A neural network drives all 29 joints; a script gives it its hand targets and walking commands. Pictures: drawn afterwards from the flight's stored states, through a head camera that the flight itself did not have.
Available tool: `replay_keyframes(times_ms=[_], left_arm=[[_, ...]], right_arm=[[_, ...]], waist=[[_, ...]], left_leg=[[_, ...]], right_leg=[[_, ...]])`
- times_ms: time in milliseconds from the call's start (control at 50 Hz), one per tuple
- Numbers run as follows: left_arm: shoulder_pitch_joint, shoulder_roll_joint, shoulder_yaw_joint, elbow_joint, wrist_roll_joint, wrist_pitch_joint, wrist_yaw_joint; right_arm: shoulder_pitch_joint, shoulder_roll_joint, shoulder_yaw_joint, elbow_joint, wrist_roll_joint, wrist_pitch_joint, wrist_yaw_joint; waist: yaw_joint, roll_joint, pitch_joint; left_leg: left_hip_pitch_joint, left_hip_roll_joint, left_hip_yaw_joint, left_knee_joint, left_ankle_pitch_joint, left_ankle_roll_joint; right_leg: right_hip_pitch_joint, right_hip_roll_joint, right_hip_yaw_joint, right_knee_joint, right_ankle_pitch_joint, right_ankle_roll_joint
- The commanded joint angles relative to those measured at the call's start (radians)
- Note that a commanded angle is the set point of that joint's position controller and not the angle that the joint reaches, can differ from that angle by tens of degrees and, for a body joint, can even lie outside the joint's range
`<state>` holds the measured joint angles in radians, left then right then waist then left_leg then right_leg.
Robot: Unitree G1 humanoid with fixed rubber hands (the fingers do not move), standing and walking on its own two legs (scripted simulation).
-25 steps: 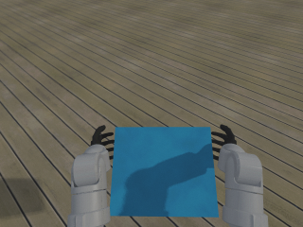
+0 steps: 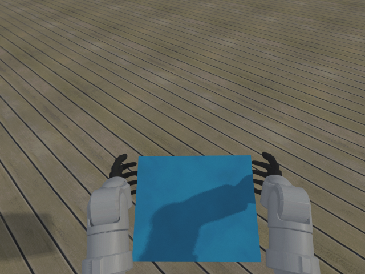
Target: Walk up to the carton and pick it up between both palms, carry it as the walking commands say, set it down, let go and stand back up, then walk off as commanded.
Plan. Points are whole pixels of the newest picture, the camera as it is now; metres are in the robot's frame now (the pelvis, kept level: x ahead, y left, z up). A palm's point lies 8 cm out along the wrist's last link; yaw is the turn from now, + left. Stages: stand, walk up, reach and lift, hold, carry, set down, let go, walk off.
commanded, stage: carry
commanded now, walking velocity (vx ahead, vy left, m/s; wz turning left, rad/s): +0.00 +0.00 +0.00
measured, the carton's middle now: (194, 205) +0.30 +0.00 -0.04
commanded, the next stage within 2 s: hold in 0.08 s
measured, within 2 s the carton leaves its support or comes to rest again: neither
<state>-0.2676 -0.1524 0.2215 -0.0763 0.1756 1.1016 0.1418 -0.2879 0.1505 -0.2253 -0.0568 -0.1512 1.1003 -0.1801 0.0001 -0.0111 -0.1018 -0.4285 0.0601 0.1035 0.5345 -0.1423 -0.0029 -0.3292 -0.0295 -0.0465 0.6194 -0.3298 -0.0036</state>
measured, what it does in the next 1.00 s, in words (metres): stands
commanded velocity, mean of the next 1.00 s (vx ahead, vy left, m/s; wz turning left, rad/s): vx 0.00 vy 0.00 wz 0.00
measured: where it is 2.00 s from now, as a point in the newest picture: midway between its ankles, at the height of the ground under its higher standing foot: outside the picture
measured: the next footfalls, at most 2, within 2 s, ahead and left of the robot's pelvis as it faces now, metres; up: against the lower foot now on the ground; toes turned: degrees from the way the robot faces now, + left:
none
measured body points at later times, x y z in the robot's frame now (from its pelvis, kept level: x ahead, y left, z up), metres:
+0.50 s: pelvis +0.01 +0.00 +0.01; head -0.05 +0.03 +0.46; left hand +0.31 +0.17 +0.05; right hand +0.31 -0.17 +0.06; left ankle +0.08 +0.13 -0.73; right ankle +0.00 -0.11 -0.73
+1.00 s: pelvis +0.01 +0.01 +0.01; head +0.02 +0.02 +0.46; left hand +0.31 +0.19 +0.01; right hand +0.32 -0.15 +0.01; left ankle +0.08 +0.13 -0.73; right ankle +0.00 -0.11 -0.73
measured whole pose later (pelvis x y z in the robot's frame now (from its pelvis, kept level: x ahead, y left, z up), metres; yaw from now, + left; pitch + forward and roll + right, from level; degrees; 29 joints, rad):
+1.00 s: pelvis +0.01 +0.01 +0.01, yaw -3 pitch -2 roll +0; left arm -0.27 -0.15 0.37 0.28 0.33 0.62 -0.02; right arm -0.30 0.16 -0.32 0.40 -0.32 0.55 0.04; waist 0.06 -0.03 0.03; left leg -0.25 0.03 0.05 0.40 -0.12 -0.01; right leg -0.16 0.00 0.01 0.45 -0.26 -0.01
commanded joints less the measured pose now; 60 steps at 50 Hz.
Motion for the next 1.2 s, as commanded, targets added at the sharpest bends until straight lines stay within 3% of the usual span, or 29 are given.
replay_keyframes(times_ms=[0,60,80,100,140,160,180,220,260,340,400,620,640,740,780,900,1020,1180], left_arm=[[-0.571,-0.933,-0.689,-0.022,-0.417,-0.024,-0.350],[-0.557,-0.922,-0.680,-0.016,-0.401,-0.048,-0.348],[-0.375,-0.748,-0.329,0.335,-0.075,-0.198,-0.355],[-0.379,-0.721,-0.360,0.390,-0.069,-0.300,-0.345],[-0.506,-0.881,-0.528,0.229,-0.159,-0.402,-0.367],[-0.550,-0.924,-0.569,0.211,-0.188,-0.423,-0.373],[-0.593,-0.943,-0.626,0.150,-0.222,-0.439,-0.377],[-0.615,-0.935,-0.692,0.093,-0.261,-0.443,-0.386],[-0.574,-0.902,-0.674,0.137,-0.243,-0.432,-0.393],[-0.529,-0.854,-0.587,0.269,-0.194,-0.416,-0.409],[-0.562,-0.864,-0.554,0.295,-0.188,-0.410,-0.414],[-0.557,-0.904,-0.541,0.265,-0.186,-0.397,-0.407],[-0.531,-0.896,-0.476,0.242,-0.139,-0.394,-0.398],[-0.525,-0.893,-0.480,0.299,-0.143,-0.411,-0.425],[-0.523,-0.885,-0.479,0.314,-0.139,-0.428,-0.435],[-0.524,-0.858,-0.443,0.353,-0.115,-0.497,-0.443],[-0.535,-0.837,-0.401,0.403,-0.071,-0.565,-0.434],[-0.564,-0.826,-0.360,0.469,-0.025,-0.655,-0.433]], right_arm=[[-0.560,0.933,0.675,-0.018,0.418,-0.016,0.406],[-0.549,0.921,0.666,-0.011,0.403,-0.040,0.403],[-0.369,0.741,0.315,0.340,0.064,-0.241,0.415],[-0.386,0.720,0.325,0.433,0.058,-0.347,0.408],[-0.532,0.891,0.510,0.286,0.137,-0.468,0.424],[-0.628,0.929,0.573,0.239,0.161,-0.493,0.434],[-0.699,0.968,0.641,0.195,0.212,-0.509,0.446],[-0.643,0.964,0.670,0.202,0.227,-0.512,0.440],[-0.557,0.943,0.632,0.265,0.199,-0.503,0.440],[-0.531,0.907,0.543,0.372,0.144,-0.485,0.453],[-0.581,0.899,0.511,0.401,0.133,-0.481,0.469],[-0.612,0.867,0.478,0.396,0.126,-0.482,0.497],[-0.584,0.935,0.534,0.413,0.167,-0.478,0.523],[-0.557,0.882,0.466,0.412,0.109,-0.510,0.502],[-0.546,0.866,0.449,0.407,0.086,-0.527,0.495],[-0.555,0.855,0.446,0.413,0.066,-0.579,0.489],[-0.573,0.852,0.427,0.475,0.052,-0.638,0.488],[-0.598,0.849,0.386,0.552,0.020,-0.721,0.478]], waist=[[0.000,0.004,-0.294],[0.000,0.004,-0.296],[-0.003,-0.101,0.033],[-0.021,-0.056,-0.009],[0.031,-0.021,-0.189],[0.063,-0.042,-0.271],[0.074,-0.022,-0.372],[0.016,0.016,-0.430],[-0.003,0.040,-0.337],[0.014,0.022,-0.121],[0.027,0.013,-0.088],[0.033,0.019,-0.120],[0.130,0.053,-0.113],[0.049,0.025,-0.098],[0.035,0.020,-0.107],[0.048,-0.001,-0.161],[0.071,0.017,-0.216],[0.079,0.021,-0.314]], left_leg=[[0.207,0.082,-0.087,-0.048,0.102,0.014],[0.206,0.082,-0.087,-0.049,0.100,0.014],[0.414,-0.101,-0.197,-0.085,0.018,-0.015],[0.470,-0.107,-0.200,-0.098,0.025,-0.009],[0.559,-0.130,-0.229,-0.098,0.178,-0.007],[0.585,-0.138,-0.224,-0.097,0.204,-0.013],[0.617,-0.145,-0.209,-0.089,0.244,-0.013],[0.674,-0.148,-0.191,-0.090,0.262,-0.022],[0.669,-0.144,-0.187,-0.109,0.206,-0.028],[0.613,-0.141,-0.182,-0.147,0.056,-0.024],[0.602,-0.139,-0.179,-0.164,0.014,-0.029],[0.658,-0.135,-0.184,-0.189,0.091,-0.053],[0.648,-0.132,-0.151,-0.206,0.116,-0.018],[0.622,-0.131,-0.144,-0.206,0.124,-0.014],[0.609,-0.134,-0.143,-0.194,0.124,-0.013],[0.537,-0.132,-0.145,-0.139,0.128,-0.005],[0.458,-0.131,-0.143,-0.071,0.166,-0.001],[0.342,-0.141,-0.137,0.027,0.256,0.004]], right_leg=[[0.013,-0.103,0.096,-0.125,0.123,-0.038],[0.014,-0.102,0.095,-0.126,0.118,-0.038],[-0.146,0.098,0.130,-0.293,0.102,-0.031],[-0.108,0.101,0.140,-0.293,0.130,-0.026],[0.016,0.113,0.143,-0.268,0.280,0.000],[0.062,0.115,0.146,-0.269,0.293,0.007],[0.109,0.109,0.153,-0.254,0.337,0.009],[0.102,0.104,0.159,-0.266,0.380,0.003],[0.061,0.100,0.159,-0.301,0.308,-0.005],[-0.005,0.095,0.155,-0.350,0.121,-0.019],[-0.005,0.096,0.149,-0.356,0.068,-0.030],[0.020,0.117,0.138,-0.353,0.132,-0.051],[0.028,0.086,0.162,-0.378,0.106,-0.077],[0.019,0.094,0.156,-0.375,0.125,-0.074],[0.016,0.095,0.151,-0.363,0.129,-0.073],[0.010,0.106,0.139,-0.300,0.141,-0.065],[-0.043,0.122,0.137,-0.229,0.178,-0.056],[-0.151,0.141,0.135,-0.130,0.267,-0.039]])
